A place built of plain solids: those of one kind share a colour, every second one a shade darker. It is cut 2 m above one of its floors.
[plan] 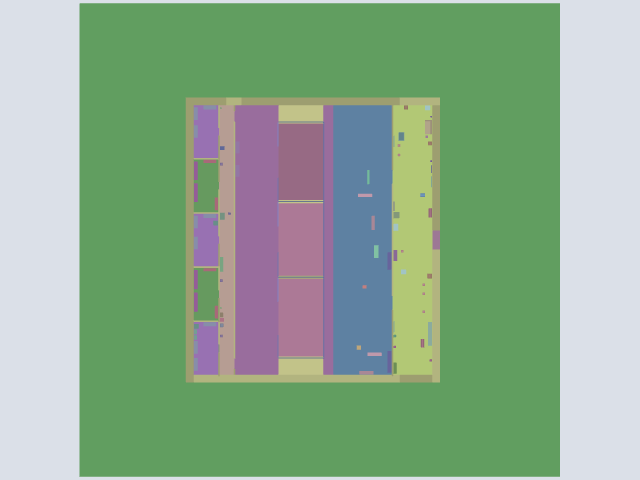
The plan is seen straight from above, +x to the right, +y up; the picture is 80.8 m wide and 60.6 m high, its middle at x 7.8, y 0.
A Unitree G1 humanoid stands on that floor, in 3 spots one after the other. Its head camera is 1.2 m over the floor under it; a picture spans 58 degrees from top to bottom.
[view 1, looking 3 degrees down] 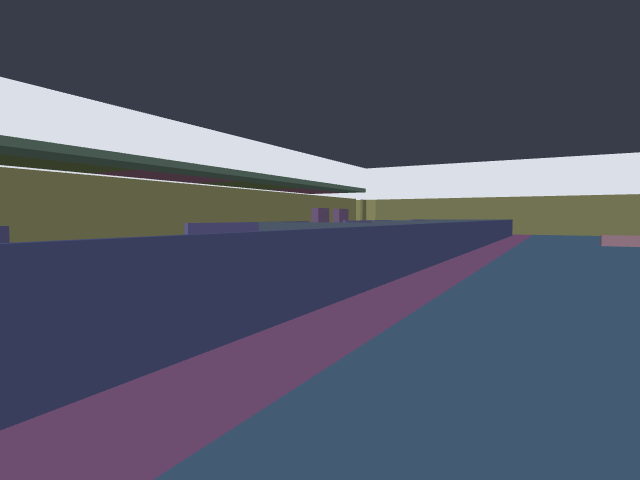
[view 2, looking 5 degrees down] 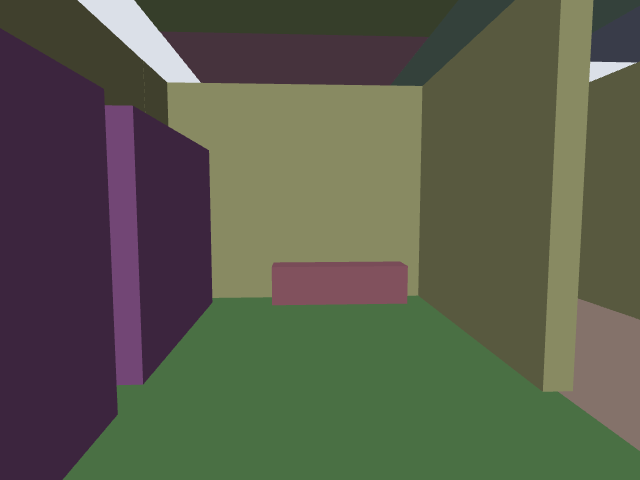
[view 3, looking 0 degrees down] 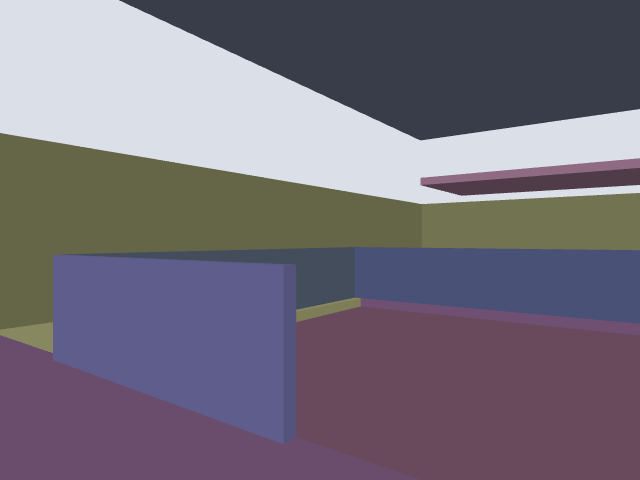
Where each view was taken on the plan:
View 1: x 11.06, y -16.03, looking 119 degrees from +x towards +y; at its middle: rail_far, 5.64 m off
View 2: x -6.60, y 4.74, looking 87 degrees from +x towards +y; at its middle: wall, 5.45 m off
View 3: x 0.50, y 10.13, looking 36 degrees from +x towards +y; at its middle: wall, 11.68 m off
